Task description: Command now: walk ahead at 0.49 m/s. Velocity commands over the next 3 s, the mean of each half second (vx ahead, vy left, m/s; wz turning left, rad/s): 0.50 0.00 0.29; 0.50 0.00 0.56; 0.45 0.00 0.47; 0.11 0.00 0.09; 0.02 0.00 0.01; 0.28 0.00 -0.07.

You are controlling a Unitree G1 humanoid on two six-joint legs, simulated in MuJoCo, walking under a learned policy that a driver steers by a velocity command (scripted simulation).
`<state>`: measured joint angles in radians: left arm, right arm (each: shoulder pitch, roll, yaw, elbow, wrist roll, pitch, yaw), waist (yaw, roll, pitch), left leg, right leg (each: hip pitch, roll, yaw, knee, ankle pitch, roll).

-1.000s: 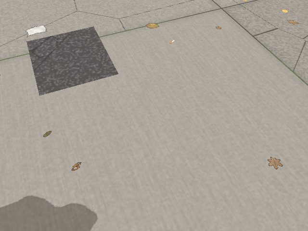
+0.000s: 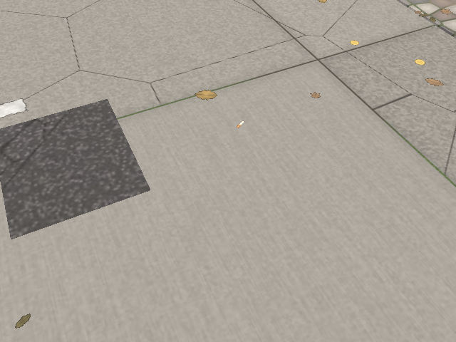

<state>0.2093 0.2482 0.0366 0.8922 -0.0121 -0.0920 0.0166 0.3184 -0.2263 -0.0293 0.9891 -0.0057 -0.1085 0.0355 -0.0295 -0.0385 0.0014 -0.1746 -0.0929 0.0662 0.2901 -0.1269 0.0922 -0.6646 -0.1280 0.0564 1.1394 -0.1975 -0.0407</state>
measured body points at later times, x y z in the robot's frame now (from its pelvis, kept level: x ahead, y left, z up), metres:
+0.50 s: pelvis +0.27 -0.07 +0.00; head +0.29 -0.08 +0.45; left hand +0.28 +0.21 -0.12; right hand +0.41 -0.32 -0.13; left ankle +0.26 +0.09 -0.65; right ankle +0.29 -0.17 -0.74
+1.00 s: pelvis +0.50 +0.07 -0.01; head +0.52 +0.10 +0.44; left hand +0.49 +0.38 -0.12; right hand +0.72 -0.12 -0.12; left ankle +0.50 +0.14 -0.74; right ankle +0.55 -0.10 -0.65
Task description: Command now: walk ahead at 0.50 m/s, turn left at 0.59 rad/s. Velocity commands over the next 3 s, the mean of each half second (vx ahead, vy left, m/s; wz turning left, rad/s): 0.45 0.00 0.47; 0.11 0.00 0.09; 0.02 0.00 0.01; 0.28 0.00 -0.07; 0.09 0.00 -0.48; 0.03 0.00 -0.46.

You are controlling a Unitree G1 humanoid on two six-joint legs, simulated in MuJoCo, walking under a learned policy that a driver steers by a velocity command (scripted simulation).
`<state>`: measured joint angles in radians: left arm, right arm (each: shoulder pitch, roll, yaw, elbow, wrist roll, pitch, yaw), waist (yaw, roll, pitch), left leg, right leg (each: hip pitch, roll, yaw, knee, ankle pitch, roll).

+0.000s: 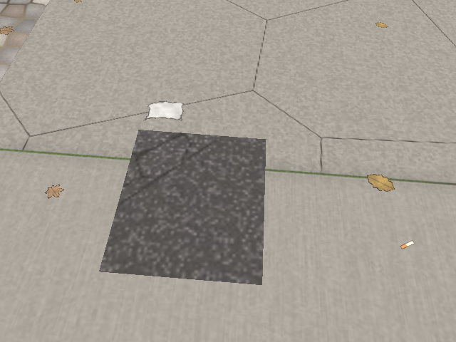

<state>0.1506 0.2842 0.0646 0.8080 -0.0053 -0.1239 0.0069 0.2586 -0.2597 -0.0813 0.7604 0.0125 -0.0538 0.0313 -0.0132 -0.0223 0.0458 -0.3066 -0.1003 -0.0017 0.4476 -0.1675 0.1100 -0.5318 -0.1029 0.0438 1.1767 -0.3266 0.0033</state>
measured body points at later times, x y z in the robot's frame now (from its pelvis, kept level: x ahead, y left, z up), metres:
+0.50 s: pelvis +0.27 -0.04 +0.00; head +0.30 -0.04 +0.45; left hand +0.34 +0.25 -0.10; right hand +0.43 -0.28 -0.12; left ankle +0.19 +0.08 -0.65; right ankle +0.34 -0.13 -0.74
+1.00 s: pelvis +0.36 +0.01 -0.01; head +0.37 +0.02 +0.44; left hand +0.39 +0.28 -0.14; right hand +0.59 -0.18 -0.10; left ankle +0.37 +0.13 -0.74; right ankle +0.34 -0.13 -0.74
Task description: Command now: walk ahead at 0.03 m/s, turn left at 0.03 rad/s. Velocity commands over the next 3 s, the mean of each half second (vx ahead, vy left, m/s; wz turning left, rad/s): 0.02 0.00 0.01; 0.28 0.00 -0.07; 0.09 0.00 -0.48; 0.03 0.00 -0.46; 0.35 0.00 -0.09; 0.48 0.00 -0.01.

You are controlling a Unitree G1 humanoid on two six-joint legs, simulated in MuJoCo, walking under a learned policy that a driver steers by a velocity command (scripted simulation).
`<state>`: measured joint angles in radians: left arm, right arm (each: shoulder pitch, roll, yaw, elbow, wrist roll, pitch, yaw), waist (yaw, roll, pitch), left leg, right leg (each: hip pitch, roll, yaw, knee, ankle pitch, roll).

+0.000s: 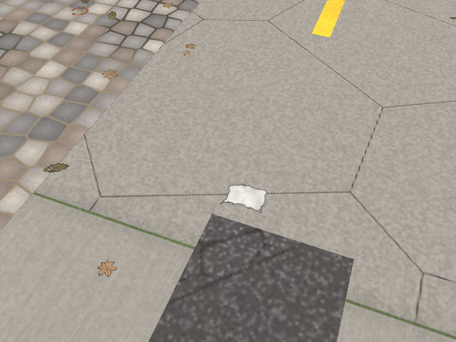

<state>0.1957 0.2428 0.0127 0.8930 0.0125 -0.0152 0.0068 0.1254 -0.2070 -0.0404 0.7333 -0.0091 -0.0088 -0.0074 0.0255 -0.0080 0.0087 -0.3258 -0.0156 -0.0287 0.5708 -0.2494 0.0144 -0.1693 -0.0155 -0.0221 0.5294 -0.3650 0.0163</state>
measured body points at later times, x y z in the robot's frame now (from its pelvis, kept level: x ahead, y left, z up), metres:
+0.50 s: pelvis -0.01 +0.00 +0.00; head +0.00 +0.00 +0.45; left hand +0.02 +0.25 -0.15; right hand +0.10 -0.25 -0.13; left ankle +0.03 +0.11 -0.73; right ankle -0.05 -0.13 -0.73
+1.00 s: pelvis +0.12 +0.02 +0.01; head +0.14 +0.03 +0.46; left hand +0.26 +0.28 -0.11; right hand +0.07 -0.22 -0.13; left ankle +0.04 +0.12 -0.73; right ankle +0.22 -0.13 -0.67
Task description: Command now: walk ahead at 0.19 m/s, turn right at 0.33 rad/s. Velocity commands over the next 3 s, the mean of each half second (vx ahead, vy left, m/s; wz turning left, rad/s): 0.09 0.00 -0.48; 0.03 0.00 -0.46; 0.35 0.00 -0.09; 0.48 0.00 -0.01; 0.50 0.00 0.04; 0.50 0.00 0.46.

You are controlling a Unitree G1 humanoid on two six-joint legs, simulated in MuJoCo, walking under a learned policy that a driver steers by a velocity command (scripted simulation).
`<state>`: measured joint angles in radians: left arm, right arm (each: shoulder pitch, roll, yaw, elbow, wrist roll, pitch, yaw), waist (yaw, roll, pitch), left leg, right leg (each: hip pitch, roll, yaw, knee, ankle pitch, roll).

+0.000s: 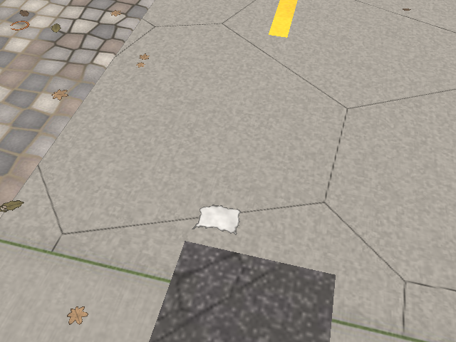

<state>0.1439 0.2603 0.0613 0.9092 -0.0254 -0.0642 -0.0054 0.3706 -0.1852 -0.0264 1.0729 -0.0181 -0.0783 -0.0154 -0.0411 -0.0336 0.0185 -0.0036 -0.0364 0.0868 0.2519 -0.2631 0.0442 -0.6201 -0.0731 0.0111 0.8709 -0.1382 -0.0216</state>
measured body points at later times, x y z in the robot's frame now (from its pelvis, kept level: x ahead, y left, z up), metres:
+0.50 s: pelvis +0.11 -0.03 -0.01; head +0.15 -0.05 +0.44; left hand +0.31 +0.21 -0.11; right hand +0.19 -0.34 -0.13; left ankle +0.21 +0.13 -0.70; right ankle +0.18 -0.11 -0.74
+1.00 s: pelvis +0.15 +0.00 +0.00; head +0.18 +0.00 +0.45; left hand +0.41 +0.15 -0.11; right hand +0.10 -0.29 -0.11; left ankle +0.21 +0.11 -0.74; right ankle +0.07 -0.12 -0.71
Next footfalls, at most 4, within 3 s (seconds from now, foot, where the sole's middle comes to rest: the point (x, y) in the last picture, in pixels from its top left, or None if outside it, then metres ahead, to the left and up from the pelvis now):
0.16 right None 0.22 -0.12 -0.78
0.66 left None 0.24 0.09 -0.78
1.08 right None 0.11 -0.13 -0.78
1.50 left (249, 336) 0.51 -0.07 -0.78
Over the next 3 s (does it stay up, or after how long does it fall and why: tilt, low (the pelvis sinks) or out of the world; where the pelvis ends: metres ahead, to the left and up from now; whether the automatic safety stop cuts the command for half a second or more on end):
stays up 1.05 -0.46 0.00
